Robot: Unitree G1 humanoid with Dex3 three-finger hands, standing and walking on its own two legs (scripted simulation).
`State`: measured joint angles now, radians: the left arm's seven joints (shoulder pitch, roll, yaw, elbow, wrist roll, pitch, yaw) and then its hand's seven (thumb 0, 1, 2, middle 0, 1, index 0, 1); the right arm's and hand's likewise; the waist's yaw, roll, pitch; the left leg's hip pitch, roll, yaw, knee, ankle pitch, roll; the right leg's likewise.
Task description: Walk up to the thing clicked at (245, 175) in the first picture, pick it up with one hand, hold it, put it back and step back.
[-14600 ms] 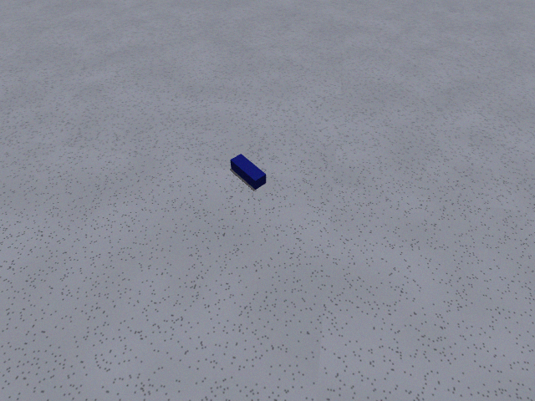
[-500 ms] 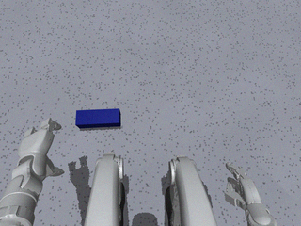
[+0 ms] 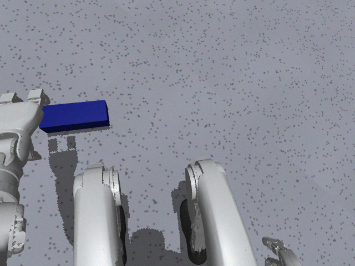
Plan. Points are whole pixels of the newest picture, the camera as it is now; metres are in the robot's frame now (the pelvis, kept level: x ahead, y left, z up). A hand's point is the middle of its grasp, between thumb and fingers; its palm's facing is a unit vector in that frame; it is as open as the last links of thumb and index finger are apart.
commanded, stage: rise first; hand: left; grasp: from above
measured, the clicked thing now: (76, 116) +0.52 +0.27 -0.35
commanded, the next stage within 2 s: none
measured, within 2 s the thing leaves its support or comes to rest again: neither
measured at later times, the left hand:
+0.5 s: hand (44, 123) +0.45 +0.31 -0.21, palm faces -0.44 -0.07 -0.89, open 14.2 cm
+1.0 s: hand (50, 120) +0.47 +0.30 -0.23, palm faces -0.45 -0.07 -0.89, open 14.2 cm
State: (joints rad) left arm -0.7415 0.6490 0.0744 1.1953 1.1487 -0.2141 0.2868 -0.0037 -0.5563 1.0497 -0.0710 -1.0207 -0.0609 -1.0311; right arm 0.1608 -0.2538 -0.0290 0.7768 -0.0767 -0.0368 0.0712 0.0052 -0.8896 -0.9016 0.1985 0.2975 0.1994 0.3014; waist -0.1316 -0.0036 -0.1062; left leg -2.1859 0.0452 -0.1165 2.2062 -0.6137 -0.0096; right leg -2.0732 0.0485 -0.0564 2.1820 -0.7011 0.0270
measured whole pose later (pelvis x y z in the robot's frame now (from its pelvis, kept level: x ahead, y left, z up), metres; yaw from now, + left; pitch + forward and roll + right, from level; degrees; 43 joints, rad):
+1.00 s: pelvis +0.01 +0.00 -0.06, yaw -4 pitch +33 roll -8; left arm -0.92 0.78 0.11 1.40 1.23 -0.22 0.38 0.00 -0.54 1.01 -0.08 -1.03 -0.08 -1.03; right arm 0.12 -0.26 0.08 0.75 -0.15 -0.03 0.12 0.00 -0.90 -0.90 0.20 0.30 0.20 0.30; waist -0.21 -0.04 -0.01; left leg -2.34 0.05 -0.18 2.41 -0.66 -0.02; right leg -2.22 0.08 -0.10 2.36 -0.73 0.04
